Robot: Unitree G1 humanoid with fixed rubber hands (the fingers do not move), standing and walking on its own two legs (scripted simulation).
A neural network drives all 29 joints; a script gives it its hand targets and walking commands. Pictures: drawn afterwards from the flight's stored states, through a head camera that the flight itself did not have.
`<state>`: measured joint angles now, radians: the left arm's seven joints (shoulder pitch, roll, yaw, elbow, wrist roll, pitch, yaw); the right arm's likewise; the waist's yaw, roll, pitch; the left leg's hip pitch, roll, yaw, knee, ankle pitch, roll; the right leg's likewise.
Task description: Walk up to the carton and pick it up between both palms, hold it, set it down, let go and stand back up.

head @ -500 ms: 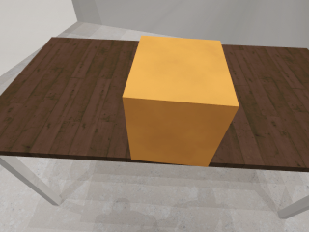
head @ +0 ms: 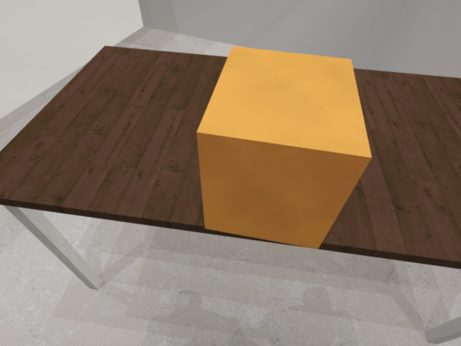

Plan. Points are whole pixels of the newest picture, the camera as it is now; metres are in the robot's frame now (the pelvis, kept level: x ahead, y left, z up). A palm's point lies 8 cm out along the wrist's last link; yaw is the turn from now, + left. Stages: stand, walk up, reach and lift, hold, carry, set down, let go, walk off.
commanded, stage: walk up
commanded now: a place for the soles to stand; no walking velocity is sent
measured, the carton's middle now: (275, 147) +0.48 -0.07 +0.08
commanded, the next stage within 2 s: reach and lift in 0.20 s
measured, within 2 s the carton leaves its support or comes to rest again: neither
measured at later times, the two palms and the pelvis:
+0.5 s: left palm (123, 321) +0.19 +0.21 -0.09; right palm out of the picture +0.14 -0.27 -0.10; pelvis -0.03 -0.02 -0.01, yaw -7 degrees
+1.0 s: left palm (113, 320) +0.19 +0.22 -0.05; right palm out of the picture +0.14 -0.25 -0.06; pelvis -0.01 -0.02 +0.02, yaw -9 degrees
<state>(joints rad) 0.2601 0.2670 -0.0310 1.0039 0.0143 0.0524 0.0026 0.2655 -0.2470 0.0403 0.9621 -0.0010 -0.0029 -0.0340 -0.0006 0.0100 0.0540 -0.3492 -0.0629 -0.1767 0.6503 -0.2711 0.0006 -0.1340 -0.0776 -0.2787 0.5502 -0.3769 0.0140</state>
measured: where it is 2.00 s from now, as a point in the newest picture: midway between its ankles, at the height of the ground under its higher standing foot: outside the picture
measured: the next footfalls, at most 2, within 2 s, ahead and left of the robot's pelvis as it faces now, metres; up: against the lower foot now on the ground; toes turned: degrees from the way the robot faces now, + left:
none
